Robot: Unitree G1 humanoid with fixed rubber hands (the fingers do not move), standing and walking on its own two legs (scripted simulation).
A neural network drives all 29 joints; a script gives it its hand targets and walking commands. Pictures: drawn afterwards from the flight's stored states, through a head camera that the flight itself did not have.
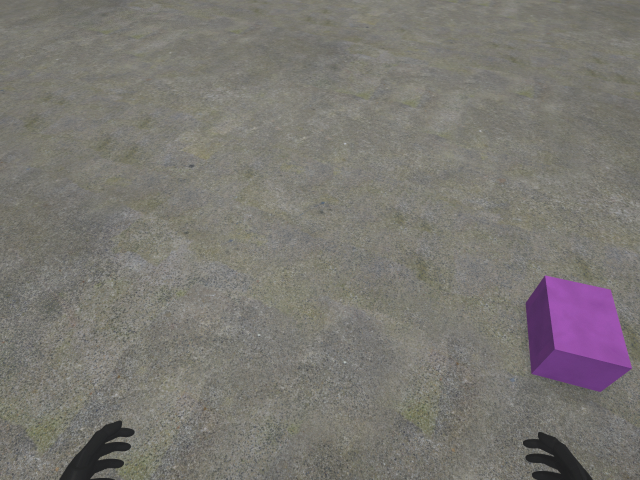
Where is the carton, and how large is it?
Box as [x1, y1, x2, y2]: [526, 275, 631, 391]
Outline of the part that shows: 545,275 526,302 531,373 600,391 631,368 611,292 609,289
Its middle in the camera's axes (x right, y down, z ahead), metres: +0.85 +0.29 +1.30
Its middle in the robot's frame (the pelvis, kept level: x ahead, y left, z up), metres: +0.75 -0.83 -0.66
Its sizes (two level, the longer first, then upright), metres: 0.293 0.208 0.168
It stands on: the floor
